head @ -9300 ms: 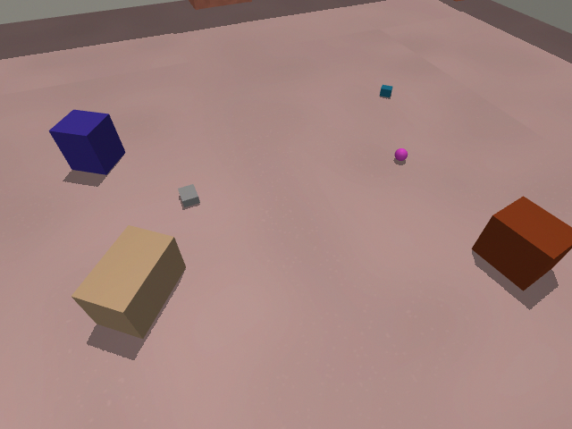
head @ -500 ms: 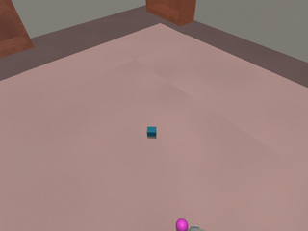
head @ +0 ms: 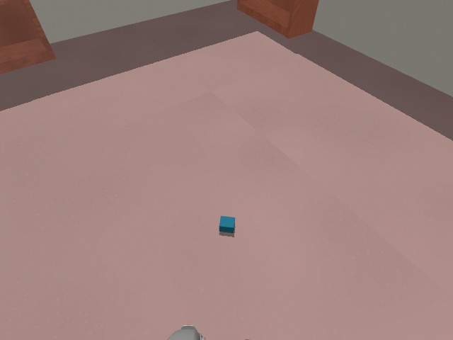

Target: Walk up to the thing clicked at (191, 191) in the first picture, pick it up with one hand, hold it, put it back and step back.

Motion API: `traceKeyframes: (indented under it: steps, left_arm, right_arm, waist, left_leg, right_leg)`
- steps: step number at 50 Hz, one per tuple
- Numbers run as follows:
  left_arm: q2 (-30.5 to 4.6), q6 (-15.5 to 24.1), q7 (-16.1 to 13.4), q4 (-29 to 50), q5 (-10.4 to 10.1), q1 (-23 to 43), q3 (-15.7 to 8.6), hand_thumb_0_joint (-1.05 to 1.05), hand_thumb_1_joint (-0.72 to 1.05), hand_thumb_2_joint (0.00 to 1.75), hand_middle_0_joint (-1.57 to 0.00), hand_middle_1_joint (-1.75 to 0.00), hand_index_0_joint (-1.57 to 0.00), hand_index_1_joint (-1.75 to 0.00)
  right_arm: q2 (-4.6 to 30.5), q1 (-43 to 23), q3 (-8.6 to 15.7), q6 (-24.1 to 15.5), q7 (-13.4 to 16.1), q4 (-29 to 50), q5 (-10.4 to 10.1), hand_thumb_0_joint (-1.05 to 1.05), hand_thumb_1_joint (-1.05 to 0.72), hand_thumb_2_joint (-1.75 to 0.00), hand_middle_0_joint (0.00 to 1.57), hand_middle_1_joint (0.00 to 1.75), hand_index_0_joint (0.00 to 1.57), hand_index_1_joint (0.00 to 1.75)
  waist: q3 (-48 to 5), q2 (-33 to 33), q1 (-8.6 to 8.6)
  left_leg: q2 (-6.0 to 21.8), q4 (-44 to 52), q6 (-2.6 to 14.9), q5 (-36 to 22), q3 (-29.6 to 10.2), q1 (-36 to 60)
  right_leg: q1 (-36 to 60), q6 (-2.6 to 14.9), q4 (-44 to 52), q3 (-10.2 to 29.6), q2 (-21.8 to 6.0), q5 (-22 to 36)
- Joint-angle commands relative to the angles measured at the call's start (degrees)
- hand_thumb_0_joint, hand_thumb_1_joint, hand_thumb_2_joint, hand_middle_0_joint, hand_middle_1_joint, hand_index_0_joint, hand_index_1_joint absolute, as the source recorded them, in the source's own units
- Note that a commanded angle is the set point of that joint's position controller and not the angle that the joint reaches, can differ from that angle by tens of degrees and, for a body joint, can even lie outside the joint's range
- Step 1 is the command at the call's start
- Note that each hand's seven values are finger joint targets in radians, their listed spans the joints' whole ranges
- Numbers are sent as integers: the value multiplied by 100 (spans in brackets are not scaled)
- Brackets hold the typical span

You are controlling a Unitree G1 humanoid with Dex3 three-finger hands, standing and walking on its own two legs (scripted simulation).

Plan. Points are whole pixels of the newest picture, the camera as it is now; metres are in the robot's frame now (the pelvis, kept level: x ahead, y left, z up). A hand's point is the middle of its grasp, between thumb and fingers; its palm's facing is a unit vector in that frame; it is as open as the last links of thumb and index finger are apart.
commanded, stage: walk up
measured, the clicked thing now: out of the picture -0.54 +0.87 -0.74
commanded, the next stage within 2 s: none
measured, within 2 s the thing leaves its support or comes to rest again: neither
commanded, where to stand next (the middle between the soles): +0.64 -0.01 m, yaw +0 degrees
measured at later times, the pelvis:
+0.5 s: pelvis +0.22 +0.00 +0.00, yaw -3 degrees
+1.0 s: pelvis +0.40 -0.03 +0.00, yaw +7 degrees
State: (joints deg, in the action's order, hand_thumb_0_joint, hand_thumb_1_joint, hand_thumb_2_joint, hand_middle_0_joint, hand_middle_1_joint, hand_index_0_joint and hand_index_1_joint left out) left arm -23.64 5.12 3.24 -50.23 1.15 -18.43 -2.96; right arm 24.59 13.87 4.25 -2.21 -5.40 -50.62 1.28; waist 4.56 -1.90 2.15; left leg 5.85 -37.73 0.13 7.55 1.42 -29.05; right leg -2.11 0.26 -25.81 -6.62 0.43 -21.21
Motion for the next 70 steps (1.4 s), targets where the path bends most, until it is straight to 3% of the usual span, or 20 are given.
traceKeyframes:
  steps: [1, 2, 4, 5, 10, 21, 25, 27, 28, 30, 35, 46, 50, 52, 53, 54, 56, 60, 65, 70]
  left_arm:
    - [-1542, 87, -134, 593, -38, 529, -431, 0, 90, 90, -20, -30, -20, -30]
    - [-1273, 62, -152, 589, -45, 348, -329, 0, 90, 90, -20, -30, -20, -30]
    - [-734, -5, -149, 560, -150, -365, -149, 0, 90, 90, -20, -30, -20, -30]
    - [-1411, -64, -249, 434, -138, -298, -278, 0, 90, 90, -20, -30, -20, -30]
    - [-1207, -143, -126, 101, -211, -366, -249, 0, 90, 90, -20, -30, -20, -30]
    - [-899, -131, 126, 461, -47, 862, -262, 0, 90, 90, -20, -30, -20, -30]
    - [-1034, -56, 52, 203, -51, 206, -372, 0, 90, 90, -20, -30, -20, -30]
    - [-1497, 43, -67, -2, 5, -682, -587, 0, 90, 90, -20, -30, -20, -30]
    - [-1975, 80, -136, 119, 2, -817, -675, 0, 90, 90, -20, -30, -20, -30]
    - [-1970, 27, -159, 230, -131, -461, -638, 0, 90, 90, -20, -30, -20, -30]
    - [-1358, 95, -225, 391, -157, 90, -416, 0, 90, 90, -20, -30, -20, -30]
    - [-1459, -143, -54, 875, 78, 701, -499, 0, 90, 90, -20, -30, -20, -30]
    - [-1567, -277, 27, 952, 126, 919, -503, 0, 90, 90, -20, -30, -20, -30]
    - [-1371, -366, 35, 1039, 154, 1075, -418, 0, 90, 90, -20, -30, -20, -30]
    - [-937, -414, 68, 1032, 115, 658, -248, 0, 90, 90, -20, -30, -20, -30]
    - [-544, -441, 112, 1162, 81, 474, -108, 0, 90, 90, -20, -30, -20, -30]
    - [-1277, -419, 58, 1328, 111, 1101, -170, 0, 90, 90, -20, -30, -20, -30]
    - [-1359, -575, 145, 862, 13, 646, -295, 0, 90, 90, -20, -30, -20, -30]
    - [-1178, -763, 231, 881, 38, 909, -326, 0, 90, 90, -20, -30, -20, -30]
    - [-870, -699, 55, 848, -142, 1218, -282, 0, 90, 90, -20, -30, -20, -30]
  right_arm:
    - [1110, 588, 412, -246, 118, 241, 38, 0, -90, -90, 20, 30, 20, 30]
    - [1343, 1263, 509, -281, 189, 41, 94, 0, -90, -90, 20, 30, 20, 30]
    - [1924, 1379, 618, -336, 333, 262, 99, 0, -90, -90, 20, 30, 20, 30]
    - [1994, 1096, 633, -329, 327, 371, -116, 0, -90, -90, 20, 30, 20, 30]
    - [1255, 412, 295, -426, 400, 486, -184, 0, -90, -90, 20, 30, 20, 30]
    - [1354, 594, 335, -398, 357, 581, -110, 0, -90, -90, 20, 30, 20, 30]
    - [1354, 337, 312, -317, 398, 757, -118, 0, -90, -90, 20, 30, 20, 30]
    - [829, 749, 111, -312, 380, 768, -112, 0, -90, -90, 20, 30, 20, 30]
    - [541, 1029, -12, -294, 363, 832, -126, 0, -90, -90, 20, 30, 20, 30]
    - [1289, 742, 160, -204, 462, 610, -107, 0, -90, -90, 20, 30, 20, 30]
    - [958, 895, 129, -105, 348, 318, -171, 0, -90, -90, 20, 30, 20, 30]
    - [933, -400, 179, 93, -43, 575, 19, 0, -90, -90, 20, 30, 20, 30]
    - [934, 67, 238, 64, 34, 428, -60, 0, -90, -90, 20, 30, 20, 30]
    - [1125, 1439, 384, 48, 218, 17, -71, 0, -90, -90, 20, 30, 20, 30]
    - [1528, 1941, 528, 49, 380, -88, -60, 0, -90, -90, 20, 30, 20, 30]
    - [2050, 1675, 579, 11, 477, 124, -14, 0, -90, -90, 20, 30, 20, 30]
    - [2066, 1201, 541, -8, 542, 286, -185, 0, -90, -90, 20, 30, 20, 30]
    - [1557, 537, 288, -72, 613, 577, -160, 0, -90, -90, 20, 30, 20, 30]
    - [1532, 404, 266, -132, 681, 635, -113, 0, -90, -90, 20, 30, 20, 30]
    - [1425, -63, 238, 3, 665, 850, 35, 0, -90, -90, 20, 30, 20, 30]
  waist:
    - [-578, 184, -602]
    - [-981, -556, -910]
    - [-1059, -1790, -698]
    - [-1026, -1125, -723]
    - [-76, -535, -196]
    - [92, -452, -468]
    - [-355, -157, -37]
    - [-1064, 1270, 349]
    - [-1124, 2138, 292]
    - [-676, 1300, 305]
    - [-197, 1011, -153]
    - [170, 838, 190]
    - [-223, 672, -73]
    - [-952, -150, -755]
    - [-1031, -1627, -982]
    - [-719, -2487, -662]
    - [-362, -899, -574]
    - [-308, -456, -162]
    - [-174, -389, -66]
    - [183, -919, -35]
  left_leg:
    - [-201, 486, 240, -3, 245, 2265]
    - [-300, 632, 419, 518, 154, 3159]
    - [1644, 1995, 1051, 2075, -3738, 3979]
    - [1999, 2279, 1555, 2220, -4206, 3672]
    - [933, 2307, 674, -457, -1022, 1775]
    - [762, 2206, 1057, -658, -123, 2195]
    - [841, 1171, 901, -357, -207, 1683]
    - [54, -1239, 587, 49, 402, 896]
    - [-688, -2333, 311, 2174, 398, -292]
    - [-364, -3066, 230, 2225, -280, -755]
    - [-266, -2452, 168, 1030, -571, 56]
    - [309, -321, 23, -4, 156, -310]
    - [-75, 93, 145, 468, 670, 798]
    - [-508, 565, 416, 900, 668, 2786]
    - [-82, 1477, 748, 1738, -557, 3668]
    - [1297, 2026, 1209, 1233, -3432, 3927]
    - [2086, 2658, 2007, 1327, -4928, 3342]
    - [650, 2418, 1120, 1313, -2191, 2041]
    - [339, 2506, 1061, 1449, -1793, 1411]
    - [112, 1765, 920, -805, -1620, 369]
  right_leg:
    - [-1345, 878, -309, 669, -1397, 1646]
    - [-1657, 723, -1794, 322, -963, 1938]
    - [-3630, 294, -4141, 620, 350, -918]
    - [-3689, 384, -4596, 1093, -5, -943]
    - [-2717, 162, -3746, 1248, -445, 381]
    - [-2530, 43, -1020, 447, -598, 1490]
    - [-905, 193, -504, 332, -338, 1337]
    - [601, 406, 124, 1090, -744, 295]
    - [1174, 845, 701, 3395, -2059, -216]
    - [629, 1602, 1022, 4266, -2540, 45]
    - [-746, 872, 916, 1604, -1399, 2221]
    - [-448, 757, 1418, 362, -1732, 38]
    - [-619, 768, 406, 8, -1642, 543]
    - [-1434, 594, -1728, -324, -1248, 1249]
    - [-2458, 279, -3685, -575, -624, 18]
    - [-4034, -103, -4613, -193, 199, -1518]
    - [-4371, -8, -4601, 1269, -444, -1159]
    - [-3116, -74, -3765, 1160, -587, 151]
    - [-2826, -265, -3003, 959, -470, 853]
    - [-1746, -157, -1561, 807, -292, 886]
